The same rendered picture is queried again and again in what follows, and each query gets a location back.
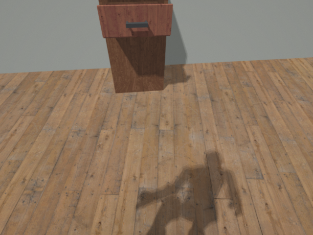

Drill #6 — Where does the drawer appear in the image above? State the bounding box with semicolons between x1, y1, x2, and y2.
97;3;173;38

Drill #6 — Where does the cabinet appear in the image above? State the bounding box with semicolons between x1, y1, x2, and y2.
99;0;168;94

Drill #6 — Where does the handle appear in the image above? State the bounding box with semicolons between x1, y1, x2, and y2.
126;21;148;28

